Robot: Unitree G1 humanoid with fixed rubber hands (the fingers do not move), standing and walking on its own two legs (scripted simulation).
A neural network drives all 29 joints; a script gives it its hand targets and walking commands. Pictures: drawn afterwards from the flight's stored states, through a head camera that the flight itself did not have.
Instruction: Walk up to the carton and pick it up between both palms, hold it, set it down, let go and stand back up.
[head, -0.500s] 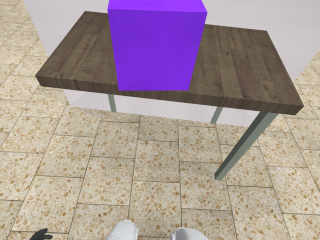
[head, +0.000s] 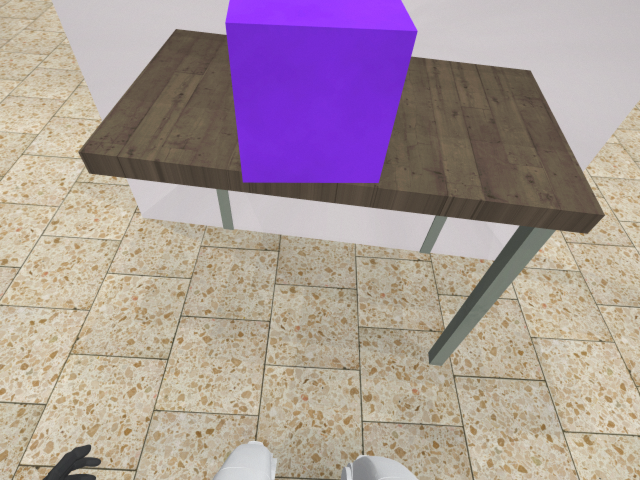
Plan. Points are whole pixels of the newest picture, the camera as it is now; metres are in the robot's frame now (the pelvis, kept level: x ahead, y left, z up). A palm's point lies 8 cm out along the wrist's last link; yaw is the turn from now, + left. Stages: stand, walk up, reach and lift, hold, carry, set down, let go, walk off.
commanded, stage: walk up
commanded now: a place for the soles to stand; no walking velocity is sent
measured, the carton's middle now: (310, 66) +0.70 +0.05 +0.16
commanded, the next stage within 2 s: none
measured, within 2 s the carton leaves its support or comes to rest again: neither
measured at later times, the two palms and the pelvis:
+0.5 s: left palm out of the picture +0.07 +0.33 -0.11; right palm out of the picture +0.06 -0.32 -0.07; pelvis +0.00 +0.01 +0.00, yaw +0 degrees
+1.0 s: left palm out of the picture +0.04 +0.30 -0.11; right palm out of the picture +0.07 -0.34 -0.09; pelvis +0.00 -0.01 +0.00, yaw +0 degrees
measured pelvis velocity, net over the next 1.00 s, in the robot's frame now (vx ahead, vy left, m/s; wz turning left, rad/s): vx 0.00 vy -0.01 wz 0.00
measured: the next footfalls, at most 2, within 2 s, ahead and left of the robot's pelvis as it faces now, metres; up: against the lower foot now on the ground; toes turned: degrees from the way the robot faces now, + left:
right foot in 0.04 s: +0.06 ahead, -0.08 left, +0.00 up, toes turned -2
left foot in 0.38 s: +0.09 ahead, +0.13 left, +0.00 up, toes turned -3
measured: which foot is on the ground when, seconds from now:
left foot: down 0.00-0.04, up 0.06-0.36, down 0.38-0.72, up 0.74-1.00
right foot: up 0.00-0.02, down 0.04-0.42, up 0.44-0.70, down 0.72-1.00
